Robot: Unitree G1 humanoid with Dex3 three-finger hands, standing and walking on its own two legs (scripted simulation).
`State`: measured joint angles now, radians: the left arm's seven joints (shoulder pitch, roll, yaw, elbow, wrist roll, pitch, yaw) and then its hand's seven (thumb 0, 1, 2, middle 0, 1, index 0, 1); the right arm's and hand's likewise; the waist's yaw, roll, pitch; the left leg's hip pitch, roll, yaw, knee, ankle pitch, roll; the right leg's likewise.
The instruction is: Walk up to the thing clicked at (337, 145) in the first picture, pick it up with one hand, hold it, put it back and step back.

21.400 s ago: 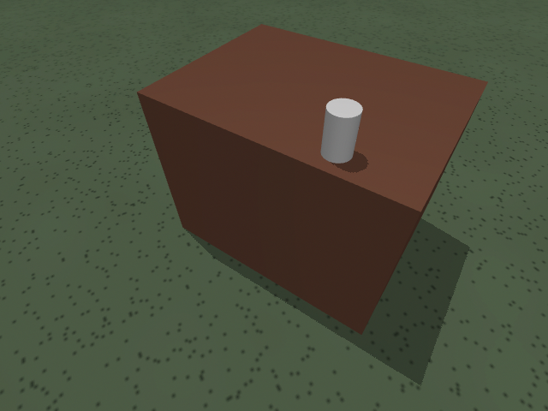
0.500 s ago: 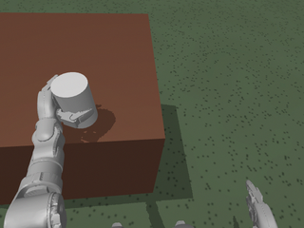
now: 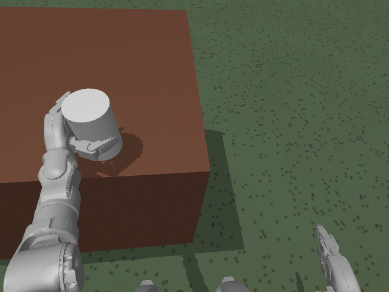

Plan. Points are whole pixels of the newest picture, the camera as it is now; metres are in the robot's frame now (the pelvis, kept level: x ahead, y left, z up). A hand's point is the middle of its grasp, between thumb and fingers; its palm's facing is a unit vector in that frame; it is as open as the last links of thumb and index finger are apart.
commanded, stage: open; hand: left
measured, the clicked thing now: (95, 127) +0.46 +0.19 +0.06
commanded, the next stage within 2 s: withdraw in 0.30 s
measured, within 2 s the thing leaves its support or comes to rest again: neither
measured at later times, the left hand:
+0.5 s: hand (91, 129) +0.46 +0.20 +0.06, palm faces +0.18 -0.98 +0.00, open 16.3 cm
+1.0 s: hand (14, 95) +0.45 +0.29 +0.16, palm faces +0.23 -0.96 -0.17, open 17.5 cm
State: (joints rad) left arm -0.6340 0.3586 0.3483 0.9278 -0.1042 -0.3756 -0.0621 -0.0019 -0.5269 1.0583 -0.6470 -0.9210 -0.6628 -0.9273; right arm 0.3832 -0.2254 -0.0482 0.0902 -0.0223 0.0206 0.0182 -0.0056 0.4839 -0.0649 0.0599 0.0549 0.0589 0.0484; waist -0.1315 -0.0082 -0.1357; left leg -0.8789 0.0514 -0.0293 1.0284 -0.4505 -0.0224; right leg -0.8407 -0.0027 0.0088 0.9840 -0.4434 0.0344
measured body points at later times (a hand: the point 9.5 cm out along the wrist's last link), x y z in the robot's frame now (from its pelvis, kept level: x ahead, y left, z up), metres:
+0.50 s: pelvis +0.00 +0.00 +0.00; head +0.09 +0.03 +0.44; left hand +0.44 +0.25 +0.06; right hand +0.16 -0.26 -0.02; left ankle +0.02 +0.13 -0.67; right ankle +0.02 -0.14 -0.67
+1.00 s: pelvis +0.02 +0.01 +0.03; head +0.06 +0.01 +0.48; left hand +0.43 +0.34 +0.17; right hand +0.16 -0.26 -0.03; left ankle +0.02 +0.13 -0.67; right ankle +0.02 -0.14 -0.67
